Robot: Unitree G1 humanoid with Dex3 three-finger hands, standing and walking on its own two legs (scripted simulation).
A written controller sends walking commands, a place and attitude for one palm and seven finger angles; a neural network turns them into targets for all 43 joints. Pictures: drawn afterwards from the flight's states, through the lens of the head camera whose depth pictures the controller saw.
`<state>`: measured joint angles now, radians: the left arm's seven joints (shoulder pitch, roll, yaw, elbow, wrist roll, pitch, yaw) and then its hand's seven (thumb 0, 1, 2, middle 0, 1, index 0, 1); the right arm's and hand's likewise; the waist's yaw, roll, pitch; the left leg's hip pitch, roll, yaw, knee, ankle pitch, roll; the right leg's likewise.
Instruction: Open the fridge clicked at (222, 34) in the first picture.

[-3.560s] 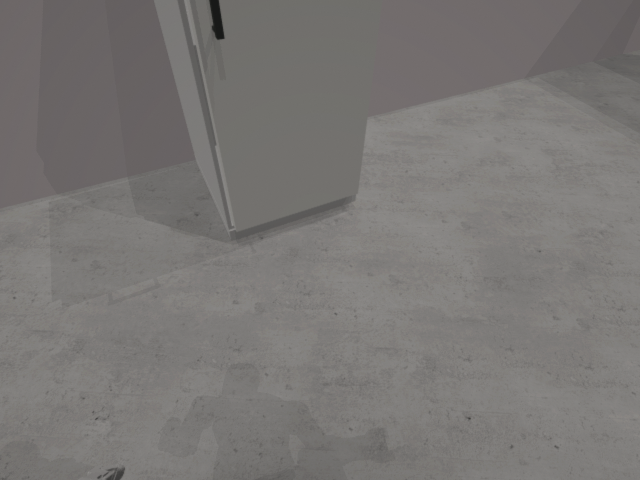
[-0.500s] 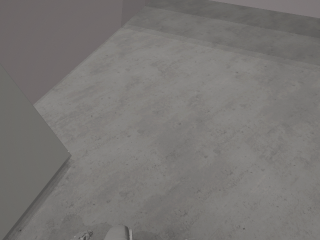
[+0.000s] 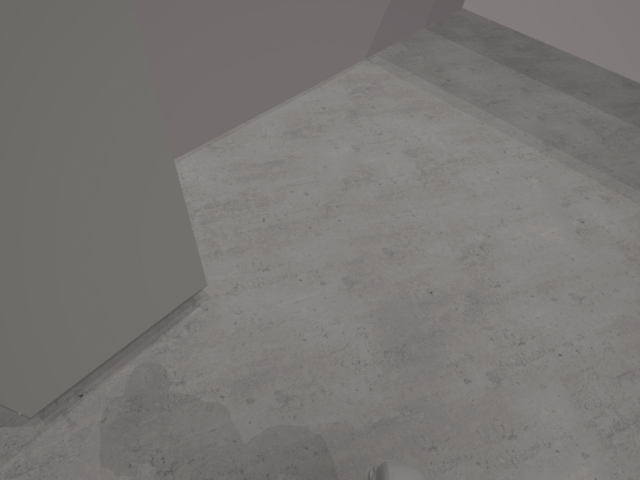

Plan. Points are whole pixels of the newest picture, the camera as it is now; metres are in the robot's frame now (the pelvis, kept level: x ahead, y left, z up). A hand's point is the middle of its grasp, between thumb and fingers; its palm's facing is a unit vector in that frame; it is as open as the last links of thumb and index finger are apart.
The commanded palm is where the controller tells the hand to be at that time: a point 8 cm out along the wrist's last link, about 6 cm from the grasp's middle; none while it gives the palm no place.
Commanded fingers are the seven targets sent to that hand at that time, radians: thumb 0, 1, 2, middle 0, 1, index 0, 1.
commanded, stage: turn to face it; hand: left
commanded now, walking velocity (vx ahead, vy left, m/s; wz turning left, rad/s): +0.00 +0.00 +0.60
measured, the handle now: out of the picture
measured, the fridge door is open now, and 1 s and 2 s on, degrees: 0 0 0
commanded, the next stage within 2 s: take the last steps up to it in 1.28 s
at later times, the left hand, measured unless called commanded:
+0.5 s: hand out of the picture +0.05 +0.14 -0.14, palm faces +0.31 -0.91 -0.28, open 7.4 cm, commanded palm none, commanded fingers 0.00 0.90 0.90 -0.20 -0.30 -0.20 -0.30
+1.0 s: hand out of the picture -0.13 +0.18 -0.18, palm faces +0.60 -0.75 -0.26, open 7.4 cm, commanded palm none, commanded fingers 0.00 0.90 0.90 -0.20 -0.30 -0.20 -0.30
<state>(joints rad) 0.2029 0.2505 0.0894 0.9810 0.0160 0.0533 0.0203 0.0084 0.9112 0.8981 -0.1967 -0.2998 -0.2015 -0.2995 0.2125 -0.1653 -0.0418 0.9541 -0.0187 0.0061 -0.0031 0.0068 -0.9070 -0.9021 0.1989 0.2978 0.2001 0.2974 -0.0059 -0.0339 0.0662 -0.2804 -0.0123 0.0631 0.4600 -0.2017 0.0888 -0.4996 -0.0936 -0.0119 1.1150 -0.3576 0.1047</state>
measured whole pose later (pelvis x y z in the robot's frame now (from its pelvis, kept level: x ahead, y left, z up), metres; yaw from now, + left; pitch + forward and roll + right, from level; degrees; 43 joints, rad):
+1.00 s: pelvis -0.03 -0.03 +0.00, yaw +35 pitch +0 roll -2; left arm 0.22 0.30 0.08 0.95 0.01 0.07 0.01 0.01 0.91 0.90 -0.20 -0.30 -0.20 -0.30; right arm 0.12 -0.21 -0.04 0.90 -0.02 0.02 0.01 0.01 -0.91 -0.90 0.20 0.30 0.20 0.30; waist 0.03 -0.04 0.10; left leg -0.22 -0.01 0.02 0.49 -0.27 0.05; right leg -0.48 -0.11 -0.05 1.10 -0.41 0.11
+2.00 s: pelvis -0.01 +0.05 +0.00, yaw +47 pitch -2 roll +0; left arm 0.31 0.20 0.05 1.10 0.02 0.01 -0.01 0.01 0.91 0.90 -0.20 -0.30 -0.20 -0.30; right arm 0.34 -0.14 -0.02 1.08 -0.02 -0.06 -0.02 0.00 -0.93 -0.90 0.20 0.30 0.20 0.30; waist 0.02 -0.04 0.03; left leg -0.01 0.00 0.13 0.31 -0.28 0.04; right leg -0.54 -0.10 -0.07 1.06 -0.26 0.03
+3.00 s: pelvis +0.15 +0.16 -0.01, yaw +45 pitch -3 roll +1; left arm 0.32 0.17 0.01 1.03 0.03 0.03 0.03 0.01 0.91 0.90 -0.20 -0.30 -0.20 -0.30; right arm 0.15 -0.17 -0.04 0.97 -0.02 0.02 -0.02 0.00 -0.92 -0.90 0.20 0.30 0.20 0.30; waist 0.01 0.03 0.07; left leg -0.30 0.04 0.07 0.54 -0.18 -0.01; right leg -0.27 0.00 -0.12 0.59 -0.27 -0.07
